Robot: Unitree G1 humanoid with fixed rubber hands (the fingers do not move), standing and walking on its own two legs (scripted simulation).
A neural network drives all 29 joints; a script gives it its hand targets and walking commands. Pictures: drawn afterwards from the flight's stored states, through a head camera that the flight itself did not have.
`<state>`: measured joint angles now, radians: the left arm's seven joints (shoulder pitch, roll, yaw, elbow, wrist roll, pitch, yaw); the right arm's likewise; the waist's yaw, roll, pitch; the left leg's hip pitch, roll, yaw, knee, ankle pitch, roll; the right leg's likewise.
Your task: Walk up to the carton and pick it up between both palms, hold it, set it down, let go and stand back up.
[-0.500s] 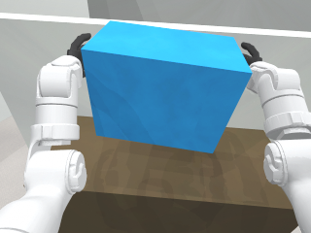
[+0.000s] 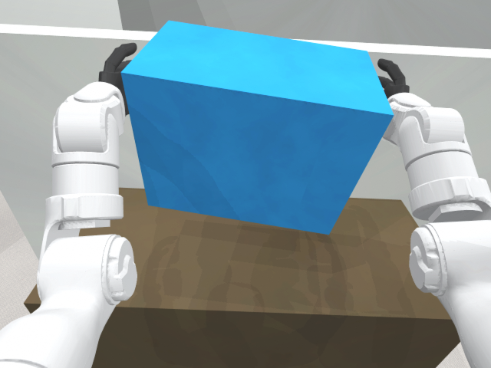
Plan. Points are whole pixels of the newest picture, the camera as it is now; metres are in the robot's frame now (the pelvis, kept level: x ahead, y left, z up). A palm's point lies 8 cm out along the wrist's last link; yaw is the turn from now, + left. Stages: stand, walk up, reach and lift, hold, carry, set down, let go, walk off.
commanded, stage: set down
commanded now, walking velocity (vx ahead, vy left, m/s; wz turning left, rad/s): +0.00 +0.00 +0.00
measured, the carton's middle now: (252, 132) +0.39 -0.01 +0.27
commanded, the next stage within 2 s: none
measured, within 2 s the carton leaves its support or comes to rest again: neither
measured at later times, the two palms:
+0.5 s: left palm (121, 94) +0.42 +0.19 +0.31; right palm (373, 130) +0.39 -0.20 +0.27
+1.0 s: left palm (128, 109) +0.43 +0.19 +0.28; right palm (370, 145) +0.38 -0.20 +0.25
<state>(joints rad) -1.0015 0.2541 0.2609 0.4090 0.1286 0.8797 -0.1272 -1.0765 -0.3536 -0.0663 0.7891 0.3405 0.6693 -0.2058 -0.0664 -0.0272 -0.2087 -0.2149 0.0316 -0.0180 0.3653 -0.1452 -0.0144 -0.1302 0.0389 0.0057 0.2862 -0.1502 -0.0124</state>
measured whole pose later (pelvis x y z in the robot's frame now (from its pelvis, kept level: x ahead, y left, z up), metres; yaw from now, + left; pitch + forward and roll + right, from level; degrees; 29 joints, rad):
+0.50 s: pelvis +0.01 +0.01 +0.00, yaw +0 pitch -2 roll -1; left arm -1.02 0.28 0.40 0.54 0.23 0.64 -0.23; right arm -0.96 -0.23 -0.07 0.73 0.21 0.44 -0.23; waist -0.13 -0.03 -0.13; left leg -0.17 0.02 -0.02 0.36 -0.16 -0.01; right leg -0.07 0.03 0.01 0.25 -0.15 0.00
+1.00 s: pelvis +0.01 +0.01 +0.00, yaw +0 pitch -3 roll -1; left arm -1.01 0.28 0.40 0.63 0.22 0.55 -0.23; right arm -0.92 -0.19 -0.12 0.75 0.15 0.38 -0.22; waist -0.15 -0.03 -0.07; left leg -0.14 0.01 -0.02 0.36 -0.16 0.00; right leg -0.04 0.02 0.01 0.25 -0.15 0.01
